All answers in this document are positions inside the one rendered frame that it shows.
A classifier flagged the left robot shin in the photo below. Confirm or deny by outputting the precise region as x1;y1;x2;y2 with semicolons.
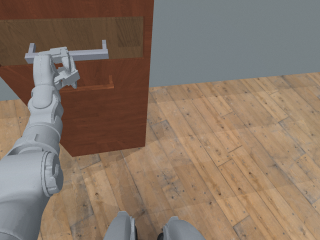
117;211;130;217

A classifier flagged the handle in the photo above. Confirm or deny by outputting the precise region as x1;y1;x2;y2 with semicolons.
59;84;115;97
24;40;109;64

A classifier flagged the robot left upper arm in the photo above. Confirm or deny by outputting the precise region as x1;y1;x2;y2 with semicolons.
0;151;64;240

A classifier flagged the left robot hand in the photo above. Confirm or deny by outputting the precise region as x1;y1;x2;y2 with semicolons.
33;47;80;92

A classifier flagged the cabinet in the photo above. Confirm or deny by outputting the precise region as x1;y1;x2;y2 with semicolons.
0;0;154;157

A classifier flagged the drawer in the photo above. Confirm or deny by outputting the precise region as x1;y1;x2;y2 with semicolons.
0;16;144;66

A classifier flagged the robot shin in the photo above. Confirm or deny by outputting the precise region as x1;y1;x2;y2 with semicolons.
163;216;179;240
117;211;130;217

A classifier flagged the left robot forearm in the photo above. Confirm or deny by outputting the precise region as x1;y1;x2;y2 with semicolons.
0;85;64;161

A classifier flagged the right robot shin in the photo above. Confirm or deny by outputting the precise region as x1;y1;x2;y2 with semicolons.
163;216;179;240

